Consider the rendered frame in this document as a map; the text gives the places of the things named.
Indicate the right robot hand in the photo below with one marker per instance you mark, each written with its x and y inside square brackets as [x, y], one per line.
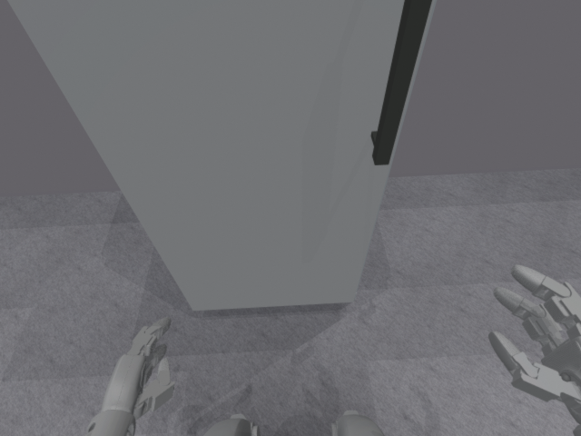
[562, 305]

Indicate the robot left thigh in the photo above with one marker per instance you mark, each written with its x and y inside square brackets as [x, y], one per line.
[234, 427]

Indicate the left robot hand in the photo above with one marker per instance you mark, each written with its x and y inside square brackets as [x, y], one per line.
[134, 369]

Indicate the robot thigh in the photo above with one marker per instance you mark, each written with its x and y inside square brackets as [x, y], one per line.
[234, 427]
[355, 425]

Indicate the handle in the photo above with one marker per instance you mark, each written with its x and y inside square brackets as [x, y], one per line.
[411, 28]

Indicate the fridge door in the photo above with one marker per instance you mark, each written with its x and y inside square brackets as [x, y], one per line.
[239, 131]

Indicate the robot right thigh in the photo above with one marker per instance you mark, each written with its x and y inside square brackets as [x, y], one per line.
[355, 425]

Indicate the robot left forearm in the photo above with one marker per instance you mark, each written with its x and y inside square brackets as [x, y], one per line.
[112, 423]

